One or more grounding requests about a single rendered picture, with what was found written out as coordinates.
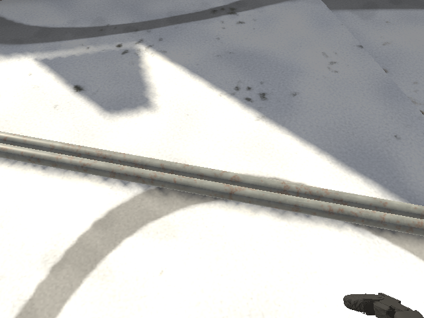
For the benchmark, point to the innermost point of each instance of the right robot hand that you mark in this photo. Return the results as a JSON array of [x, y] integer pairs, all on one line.
[[381, 305]]

